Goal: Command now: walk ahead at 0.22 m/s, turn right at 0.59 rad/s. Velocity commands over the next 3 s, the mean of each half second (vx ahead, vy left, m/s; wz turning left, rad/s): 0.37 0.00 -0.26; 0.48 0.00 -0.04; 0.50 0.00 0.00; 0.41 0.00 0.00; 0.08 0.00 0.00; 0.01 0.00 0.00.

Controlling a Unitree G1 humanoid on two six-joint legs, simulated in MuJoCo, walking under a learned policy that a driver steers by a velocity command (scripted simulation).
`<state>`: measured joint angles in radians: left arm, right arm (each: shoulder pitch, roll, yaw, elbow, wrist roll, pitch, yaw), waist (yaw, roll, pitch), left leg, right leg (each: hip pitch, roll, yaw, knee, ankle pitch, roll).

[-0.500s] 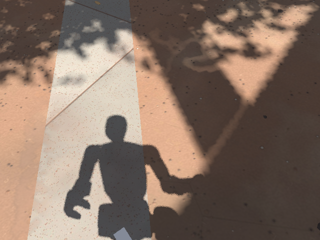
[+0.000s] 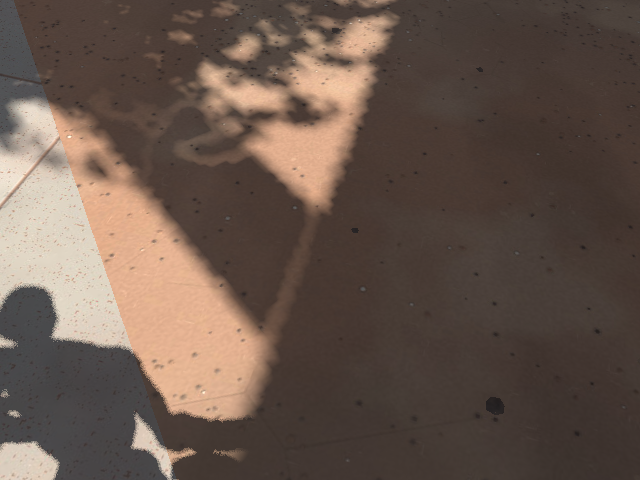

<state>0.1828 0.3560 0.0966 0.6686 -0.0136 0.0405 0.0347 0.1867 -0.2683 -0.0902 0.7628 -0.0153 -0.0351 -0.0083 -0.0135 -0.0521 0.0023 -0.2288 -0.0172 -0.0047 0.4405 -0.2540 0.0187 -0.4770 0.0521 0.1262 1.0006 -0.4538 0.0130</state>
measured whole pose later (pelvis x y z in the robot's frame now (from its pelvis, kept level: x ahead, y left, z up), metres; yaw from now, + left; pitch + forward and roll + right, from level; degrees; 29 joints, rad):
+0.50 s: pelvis +0.15 -0.08 +0.00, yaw -7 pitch +2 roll +1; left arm 0.34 0.27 0.05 0.72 0.00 -0.07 -0.01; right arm 0.26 -0.30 -0.07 0.83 0.02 -0.09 0.02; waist -0.01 0.03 -0.01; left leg -0.53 0.09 -0.01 1.09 -0.26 0.03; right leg -0.18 0.02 -0.03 0.39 -0.25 -0.05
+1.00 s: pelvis +0.43 -0.05 +0.00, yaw -6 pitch +1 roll +1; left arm 0.27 0.30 0.06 0.75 -0.02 -0.07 0.02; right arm 0.20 -0.27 -0.05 0.81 0.00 -0.09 0.05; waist -0.01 -0.04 0.05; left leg -0.32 -0.05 0.06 0.44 -0.15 0.07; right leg -0.47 -0.07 0.04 1.18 -0.36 -0.03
